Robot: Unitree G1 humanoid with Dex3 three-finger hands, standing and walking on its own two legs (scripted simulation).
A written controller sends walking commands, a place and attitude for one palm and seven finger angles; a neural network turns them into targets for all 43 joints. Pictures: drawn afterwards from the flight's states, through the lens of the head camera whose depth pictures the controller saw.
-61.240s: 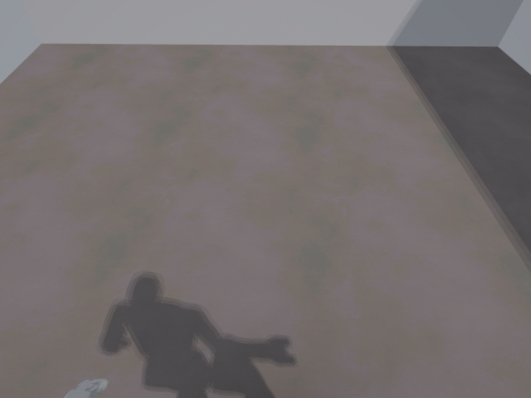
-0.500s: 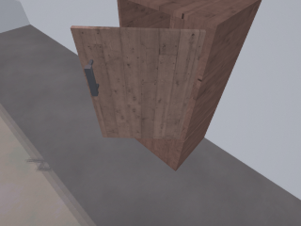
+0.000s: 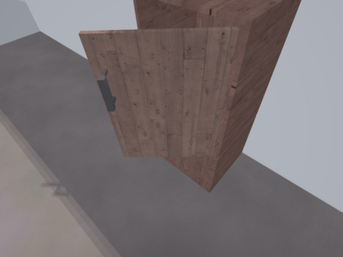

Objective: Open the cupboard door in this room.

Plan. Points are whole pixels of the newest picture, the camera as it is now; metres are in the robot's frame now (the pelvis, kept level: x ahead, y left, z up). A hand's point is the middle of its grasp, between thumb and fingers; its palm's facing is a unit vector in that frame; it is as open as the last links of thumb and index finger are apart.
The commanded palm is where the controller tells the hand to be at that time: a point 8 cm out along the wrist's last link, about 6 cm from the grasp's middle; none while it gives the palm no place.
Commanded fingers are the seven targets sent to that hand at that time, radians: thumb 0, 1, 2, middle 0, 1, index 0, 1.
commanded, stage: raise the hand with hooked fingers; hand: left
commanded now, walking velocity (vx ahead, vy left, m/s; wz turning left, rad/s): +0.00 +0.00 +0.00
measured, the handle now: (108, 90) +0.57 +0.24 +0.07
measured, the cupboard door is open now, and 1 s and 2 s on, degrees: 41 41 41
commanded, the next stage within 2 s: none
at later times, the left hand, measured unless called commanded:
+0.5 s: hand (100, 236) +0.17 +0.18 -0.03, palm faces +0.04 -1.00 +0.02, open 8.4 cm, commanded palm +0.14 +0.25 -0.03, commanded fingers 0.00 0.41 0.69 -0.23 -0.62 -0.23 -0.62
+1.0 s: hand (75, 209) +0.22 +0.24 +0.01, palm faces +0.07 -1.00 -0.06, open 11.5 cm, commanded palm +0.18 +0.28 +0.02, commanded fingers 0.00 -0.17 0.44 -0.28 -0.99 -0.28 -0.99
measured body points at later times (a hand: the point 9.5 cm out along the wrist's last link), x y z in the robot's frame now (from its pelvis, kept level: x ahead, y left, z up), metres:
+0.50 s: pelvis +0.00 -0.02 -0.06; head +0.04 +0.00 +0.38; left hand +0.17 +0.23 -0.03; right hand +0.25 -0.27 -0.07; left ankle -0.03 +0.10 -0.74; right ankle +0.03 -0.11 -0.74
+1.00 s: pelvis -0.01 +0.00 -0.05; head +0.05 +0.01 +0.40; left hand +0.21 +0.29 +0.02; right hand +0.14 -0.23 -0.14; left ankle -0.03 +0.10 -0.74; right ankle +0.03 -0.11 -0.74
